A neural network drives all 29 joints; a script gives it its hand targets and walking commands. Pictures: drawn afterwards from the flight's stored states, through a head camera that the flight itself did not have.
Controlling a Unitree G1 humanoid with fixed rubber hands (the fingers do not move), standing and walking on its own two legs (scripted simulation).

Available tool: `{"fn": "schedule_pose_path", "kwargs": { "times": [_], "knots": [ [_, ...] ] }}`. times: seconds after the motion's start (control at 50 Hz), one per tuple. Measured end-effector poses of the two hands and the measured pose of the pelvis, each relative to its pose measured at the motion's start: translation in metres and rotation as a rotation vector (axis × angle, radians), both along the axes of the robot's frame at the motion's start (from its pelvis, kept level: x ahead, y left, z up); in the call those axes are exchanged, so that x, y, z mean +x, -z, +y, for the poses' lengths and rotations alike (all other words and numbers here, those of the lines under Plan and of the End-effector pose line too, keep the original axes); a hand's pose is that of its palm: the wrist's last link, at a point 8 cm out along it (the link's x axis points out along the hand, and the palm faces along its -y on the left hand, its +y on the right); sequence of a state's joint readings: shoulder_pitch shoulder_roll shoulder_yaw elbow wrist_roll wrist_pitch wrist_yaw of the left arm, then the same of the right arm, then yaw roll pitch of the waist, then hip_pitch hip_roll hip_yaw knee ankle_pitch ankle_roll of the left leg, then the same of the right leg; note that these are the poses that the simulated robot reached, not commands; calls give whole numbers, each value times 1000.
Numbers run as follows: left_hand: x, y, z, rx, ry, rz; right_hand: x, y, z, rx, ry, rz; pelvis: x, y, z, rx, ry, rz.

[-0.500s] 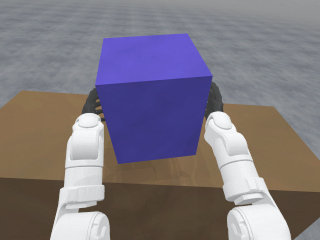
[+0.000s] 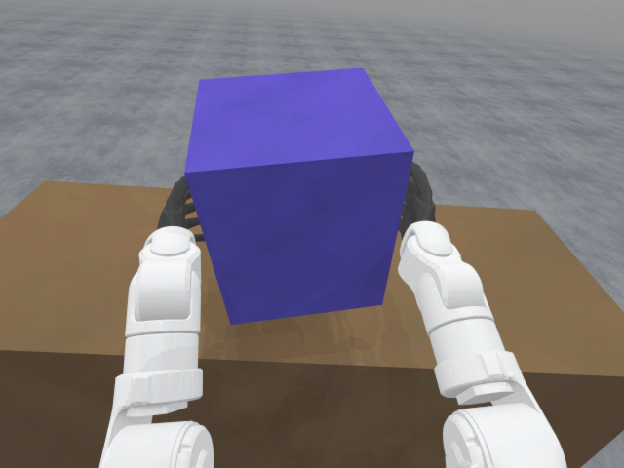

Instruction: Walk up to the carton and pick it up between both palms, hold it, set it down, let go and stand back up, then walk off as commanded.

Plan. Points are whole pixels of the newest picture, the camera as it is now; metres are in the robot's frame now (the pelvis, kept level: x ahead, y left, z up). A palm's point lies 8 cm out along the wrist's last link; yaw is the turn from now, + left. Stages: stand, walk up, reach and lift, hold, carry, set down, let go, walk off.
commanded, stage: hold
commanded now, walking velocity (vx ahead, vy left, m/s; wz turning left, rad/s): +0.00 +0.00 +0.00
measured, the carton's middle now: (295, 198) +0.40 +0.01 +0.21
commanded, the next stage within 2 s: none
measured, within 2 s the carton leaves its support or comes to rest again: neither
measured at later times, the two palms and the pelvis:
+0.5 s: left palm (183, 235) +0.35 +0.14 +0.19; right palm (422, 224) +0.35 -0.15 +0.21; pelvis +0.00 -0.01 +0.00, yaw +0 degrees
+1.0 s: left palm (176, 236) +0.35 +0.15 +0.19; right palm (415, 223) +0.35 -0.14 +0.21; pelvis +0.00 +0.00 +0.00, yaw +0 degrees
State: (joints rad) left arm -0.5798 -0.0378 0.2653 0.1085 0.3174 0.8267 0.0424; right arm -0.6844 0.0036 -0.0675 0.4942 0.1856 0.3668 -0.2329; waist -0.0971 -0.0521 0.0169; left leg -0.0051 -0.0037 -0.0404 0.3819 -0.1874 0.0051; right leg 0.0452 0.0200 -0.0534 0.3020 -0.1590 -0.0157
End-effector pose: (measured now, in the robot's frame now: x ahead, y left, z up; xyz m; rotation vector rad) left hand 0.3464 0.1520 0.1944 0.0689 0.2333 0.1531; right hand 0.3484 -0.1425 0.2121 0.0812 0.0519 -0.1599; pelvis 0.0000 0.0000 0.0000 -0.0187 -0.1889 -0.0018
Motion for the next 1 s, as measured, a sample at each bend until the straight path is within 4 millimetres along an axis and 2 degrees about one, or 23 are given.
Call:
{"fn": "schedule_pose_path", "kwargs": {
  "times": [0.1,0.48,1.0],
  "knots": [
    [2,5,-1,-4,2,29,1,4,-1,-5,5,27,-3,0,0,3,2,-4],
    [2,1,-8,-9,13,15,-1,2,-8,-14,10,13,-3,0,-5,5,3,4],
    [1,2,0,-8,4,8,1,1,0,-19,2,8,-3,0,-5,5,-7,-2]
  ]
}}
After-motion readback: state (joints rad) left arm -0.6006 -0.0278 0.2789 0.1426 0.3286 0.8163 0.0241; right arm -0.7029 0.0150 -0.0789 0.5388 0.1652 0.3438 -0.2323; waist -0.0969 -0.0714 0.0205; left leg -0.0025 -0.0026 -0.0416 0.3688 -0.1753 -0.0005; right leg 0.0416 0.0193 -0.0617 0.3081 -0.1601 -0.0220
